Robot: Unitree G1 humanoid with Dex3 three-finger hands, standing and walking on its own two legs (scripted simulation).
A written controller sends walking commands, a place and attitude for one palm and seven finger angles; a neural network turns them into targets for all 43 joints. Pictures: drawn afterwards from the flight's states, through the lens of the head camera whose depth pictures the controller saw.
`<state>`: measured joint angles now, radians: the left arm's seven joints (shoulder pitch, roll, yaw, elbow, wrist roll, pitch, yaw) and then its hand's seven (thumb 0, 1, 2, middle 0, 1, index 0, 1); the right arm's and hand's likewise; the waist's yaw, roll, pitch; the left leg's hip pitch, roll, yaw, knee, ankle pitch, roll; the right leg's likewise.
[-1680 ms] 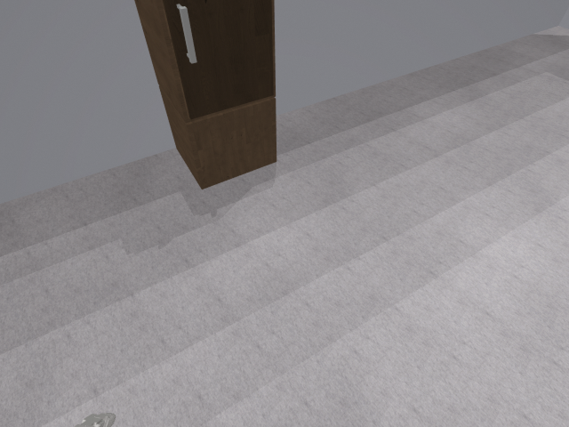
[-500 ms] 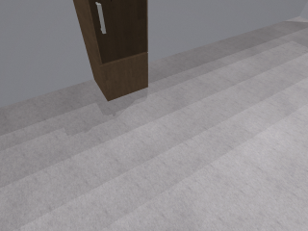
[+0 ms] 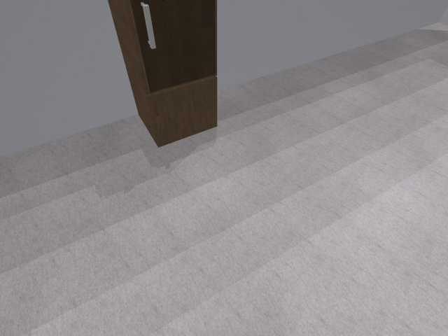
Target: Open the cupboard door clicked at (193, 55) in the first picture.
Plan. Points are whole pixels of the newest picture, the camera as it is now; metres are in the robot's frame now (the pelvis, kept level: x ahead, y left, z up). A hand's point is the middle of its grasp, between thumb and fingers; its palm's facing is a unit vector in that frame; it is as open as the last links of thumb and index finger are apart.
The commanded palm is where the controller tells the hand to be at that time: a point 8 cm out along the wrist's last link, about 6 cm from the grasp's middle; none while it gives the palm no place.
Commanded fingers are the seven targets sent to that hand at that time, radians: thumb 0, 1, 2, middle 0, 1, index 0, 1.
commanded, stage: walk to a spot facing it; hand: left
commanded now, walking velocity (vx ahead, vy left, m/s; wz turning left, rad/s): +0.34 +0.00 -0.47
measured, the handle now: (148, 26) +1.31 +0.42 -0.01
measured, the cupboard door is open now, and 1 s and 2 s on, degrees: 0 0 0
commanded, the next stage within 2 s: turn to face it in 1.80 s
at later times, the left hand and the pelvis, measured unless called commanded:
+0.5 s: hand out of the picture +0.05 +0.14 -0.18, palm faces -0.05 -0.98 -0.18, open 7.3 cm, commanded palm none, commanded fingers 0.00 0.90 0.90 -0.20 -0.30 -0.20 -0.30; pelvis +0.12 -0.02 -0.01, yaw -8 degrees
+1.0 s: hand (185, 205) +0.47 +0.14 -0.16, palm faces -0.29 -0.93 -0.20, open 7.3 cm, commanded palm none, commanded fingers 0.00 0.90 0.90 -0.20 -0.30 -0.20 -0.30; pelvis +0.33 -0.01 -0.01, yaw -20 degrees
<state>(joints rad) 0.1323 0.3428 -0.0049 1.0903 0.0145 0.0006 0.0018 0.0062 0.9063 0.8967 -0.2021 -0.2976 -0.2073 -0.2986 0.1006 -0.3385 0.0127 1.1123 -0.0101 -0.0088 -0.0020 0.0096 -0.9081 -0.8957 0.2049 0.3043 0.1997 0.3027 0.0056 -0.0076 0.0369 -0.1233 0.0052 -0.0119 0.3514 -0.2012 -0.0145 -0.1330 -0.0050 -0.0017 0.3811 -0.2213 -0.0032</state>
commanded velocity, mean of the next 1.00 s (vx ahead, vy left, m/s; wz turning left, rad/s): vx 0.36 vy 0.00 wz -0.32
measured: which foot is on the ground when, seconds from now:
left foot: down 0.00-0.32, up 0.34-0.66, down 0.68-1.00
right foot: down 0.00-0.68, up 0.70-1.00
